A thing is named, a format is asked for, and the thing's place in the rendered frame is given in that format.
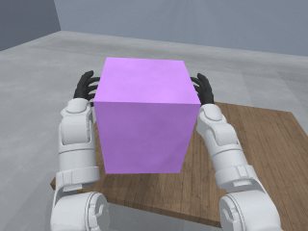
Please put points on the table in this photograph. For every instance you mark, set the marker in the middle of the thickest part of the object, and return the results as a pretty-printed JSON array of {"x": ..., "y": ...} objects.
[{"x": 273, "y": 142}]

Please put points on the right robot upper arm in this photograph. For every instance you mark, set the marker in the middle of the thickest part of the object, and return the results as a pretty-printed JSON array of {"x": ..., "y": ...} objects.
[{"x": 248, "y": 211}]

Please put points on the right robot forearm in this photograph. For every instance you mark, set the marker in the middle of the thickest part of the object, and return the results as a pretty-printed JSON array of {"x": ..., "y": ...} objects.
[{"x": 232, "y": 171}]

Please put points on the left robot hand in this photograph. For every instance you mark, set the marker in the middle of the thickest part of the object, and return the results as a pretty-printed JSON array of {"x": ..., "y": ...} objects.
[{"x": 84, "y": 88}]

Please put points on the left robot upper arm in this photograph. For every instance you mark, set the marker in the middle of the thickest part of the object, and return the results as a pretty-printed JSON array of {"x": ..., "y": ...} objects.
[{"x": 87, "y": 211}]

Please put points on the carton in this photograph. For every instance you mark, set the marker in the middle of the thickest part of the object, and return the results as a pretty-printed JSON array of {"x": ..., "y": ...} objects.
[{"x": 145, "y": 112}]

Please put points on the right robot hand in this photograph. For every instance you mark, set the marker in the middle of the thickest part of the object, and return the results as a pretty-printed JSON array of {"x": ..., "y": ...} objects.
[{"x": 204, "y": 89}]

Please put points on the left robot forearm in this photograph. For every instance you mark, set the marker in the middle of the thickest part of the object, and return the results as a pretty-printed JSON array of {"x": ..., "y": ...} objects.
[{"x": 76, "y": 149}]

